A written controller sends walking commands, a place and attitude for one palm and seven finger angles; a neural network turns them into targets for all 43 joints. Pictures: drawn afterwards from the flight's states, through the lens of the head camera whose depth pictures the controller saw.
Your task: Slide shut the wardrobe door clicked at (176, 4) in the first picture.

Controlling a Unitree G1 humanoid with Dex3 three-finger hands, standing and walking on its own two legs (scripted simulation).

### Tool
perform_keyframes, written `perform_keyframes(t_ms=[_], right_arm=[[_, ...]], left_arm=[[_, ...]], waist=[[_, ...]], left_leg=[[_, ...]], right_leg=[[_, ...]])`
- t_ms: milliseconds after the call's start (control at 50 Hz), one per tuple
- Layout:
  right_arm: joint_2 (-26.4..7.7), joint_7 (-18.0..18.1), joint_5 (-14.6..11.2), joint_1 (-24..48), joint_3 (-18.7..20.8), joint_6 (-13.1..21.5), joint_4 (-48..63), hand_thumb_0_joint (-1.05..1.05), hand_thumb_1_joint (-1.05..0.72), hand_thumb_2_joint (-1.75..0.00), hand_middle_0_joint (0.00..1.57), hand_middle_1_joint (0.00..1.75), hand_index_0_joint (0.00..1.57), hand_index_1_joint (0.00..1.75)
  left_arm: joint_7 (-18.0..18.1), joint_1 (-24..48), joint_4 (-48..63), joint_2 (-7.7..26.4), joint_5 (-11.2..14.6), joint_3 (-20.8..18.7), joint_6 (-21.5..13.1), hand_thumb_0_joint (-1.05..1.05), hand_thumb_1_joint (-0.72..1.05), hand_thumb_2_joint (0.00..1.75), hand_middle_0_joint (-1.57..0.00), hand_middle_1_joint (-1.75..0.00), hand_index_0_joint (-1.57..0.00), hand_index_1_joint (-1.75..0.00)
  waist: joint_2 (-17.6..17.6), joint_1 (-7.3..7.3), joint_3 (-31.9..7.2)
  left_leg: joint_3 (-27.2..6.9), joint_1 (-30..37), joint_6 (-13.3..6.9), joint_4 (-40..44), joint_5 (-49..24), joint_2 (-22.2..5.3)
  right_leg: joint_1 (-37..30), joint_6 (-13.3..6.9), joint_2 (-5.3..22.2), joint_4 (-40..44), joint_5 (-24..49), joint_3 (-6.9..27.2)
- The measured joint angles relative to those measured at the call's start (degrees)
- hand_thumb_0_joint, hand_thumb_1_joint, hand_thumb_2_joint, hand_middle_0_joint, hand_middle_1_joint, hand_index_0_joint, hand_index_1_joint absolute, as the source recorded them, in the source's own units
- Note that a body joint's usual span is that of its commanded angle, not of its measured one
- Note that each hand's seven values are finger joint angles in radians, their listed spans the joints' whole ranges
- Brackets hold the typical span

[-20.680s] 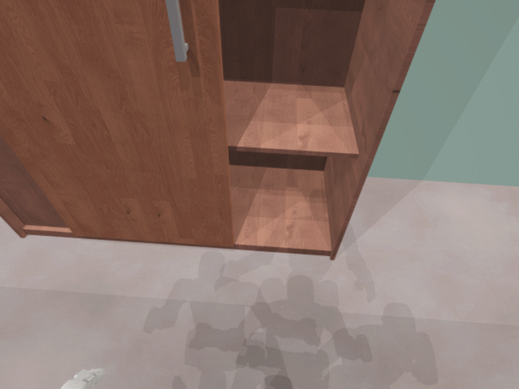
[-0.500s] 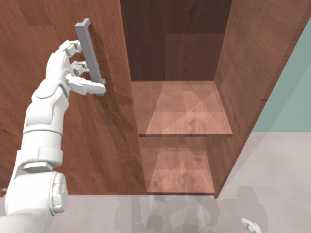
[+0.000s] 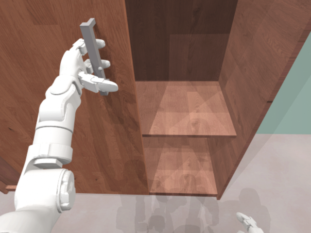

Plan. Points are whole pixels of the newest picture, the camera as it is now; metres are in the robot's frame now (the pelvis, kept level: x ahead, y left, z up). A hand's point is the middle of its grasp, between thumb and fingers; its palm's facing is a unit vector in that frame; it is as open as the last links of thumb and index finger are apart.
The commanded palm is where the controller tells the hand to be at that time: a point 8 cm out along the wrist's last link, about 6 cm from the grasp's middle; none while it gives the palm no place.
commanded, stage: slide the fingers in behind the handle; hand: left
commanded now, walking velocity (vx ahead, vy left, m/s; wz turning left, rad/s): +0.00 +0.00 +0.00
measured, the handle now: (98, 59) +0.49 +0.18 +0.24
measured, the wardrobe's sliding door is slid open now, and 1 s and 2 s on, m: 0.43 0.43 0.43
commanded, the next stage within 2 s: grip the handle and tug to test in 0.22 s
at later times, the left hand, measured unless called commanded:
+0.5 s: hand (101, 68) +0.43 +0.15 +0.24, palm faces +0.04 -1.00 -0.03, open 13.4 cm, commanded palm +0.41 +0.20 +0.23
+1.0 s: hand (101, 67) +0.43 +0.15 +0.24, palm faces +0.04 -1.00 -0.01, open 5.9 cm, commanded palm +0.41 +0.20 +0.23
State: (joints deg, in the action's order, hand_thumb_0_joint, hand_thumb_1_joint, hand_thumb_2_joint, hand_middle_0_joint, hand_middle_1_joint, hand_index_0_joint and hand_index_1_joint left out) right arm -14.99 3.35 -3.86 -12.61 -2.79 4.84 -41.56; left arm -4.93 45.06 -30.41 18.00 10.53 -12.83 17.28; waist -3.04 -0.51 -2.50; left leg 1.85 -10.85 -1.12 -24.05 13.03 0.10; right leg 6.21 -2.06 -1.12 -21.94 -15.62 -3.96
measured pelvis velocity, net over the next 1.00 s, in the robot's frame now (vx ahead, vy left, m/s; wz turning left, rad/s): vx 0.00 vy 0.00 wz -0.01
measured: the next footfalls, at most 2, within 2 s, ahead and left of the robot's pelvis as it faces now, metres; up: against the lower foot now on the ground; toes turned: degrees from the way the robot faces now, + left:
none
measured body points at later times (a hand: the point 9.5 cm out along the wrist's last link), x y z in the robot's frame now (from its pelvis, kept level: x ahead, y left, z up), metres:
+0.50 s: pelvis +0.00 +0.00 +0.00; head -0.01 -0.02 +0.45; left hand +0.42 +0.20 +0.25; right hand +0.13 -0.25 -0.11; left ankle +0.00 +0.11 -0.74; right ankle -0.04 -0.09 -0.74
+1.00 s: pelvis +0.00 +0.00 +0.00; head -0.01 -0.02 +0.45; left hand +0.42 +0.21 +0.25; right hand +0.13 -0.25 -0.11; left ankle +0.00 +0.11 -0.74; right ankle -0.04 -0.09 -0.74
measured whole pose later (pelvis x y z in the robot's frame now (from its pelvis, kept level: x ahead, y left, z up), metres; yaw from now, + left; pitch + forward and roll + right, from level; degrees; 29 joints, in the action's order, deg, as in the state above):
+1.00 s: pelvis +0.00 +0.00 +0.00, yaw -1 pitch +0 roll +0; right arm -15.3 3.2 -3.8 -14.3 -2.3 4.3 -41.3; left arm -4.7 44.6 -30.4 19.0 10.1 -13.9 17.4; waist -2.7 -1.3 -2.6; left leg 2.4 -10.5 -0.9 -23.6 13.1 -0.3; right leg 6.1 -2.2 -1.5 -21.3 -15.4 -3.3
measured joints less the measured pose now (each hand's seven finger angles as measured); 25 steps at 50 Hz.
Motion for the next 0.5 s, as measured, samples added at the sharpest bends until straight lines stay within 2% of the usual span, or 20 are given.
perform_keyframes(t_ms=[380,500], right_arm=[[-0.2,0.0,0.1,-1.6,0.3,-0.8,-0.3,0.02,-0.91,-0.90,0.21,0.30,0.20,0.30],[-0.3,0.0,0.1,-1.3,0.5,-0.7,0.2,0.02,-0.91,-0.90,0.21,0.30,0.20,0.30]], left_arm=[[0.8,-0.6,0.6,0.1,-0.4,-0.7,0.2,-0.02,-0.49,0.30,-0.30,-1.20,-0.28,-1.20],[1.0,-0.5,1.0,0.5,-0.7,-0.4,0.6,-0.02,-0.39,0.35,-0.31,-1.22,-0.29,-1.22]], waist=[[0.3,-0.63,0.1],[0.1,-0.70,0.3]], left_leg=[[0.5,0.4,0.0,0.6,-0.2,-0.2],[0.5,0.3,0.1,0.5,-0.2,-0.3]], right_leg=[[-0.2,0.0,-0.2,0.6,0.4,0.6],[-0.2,-0.1,-0.3,0.6,0.6,0.5]])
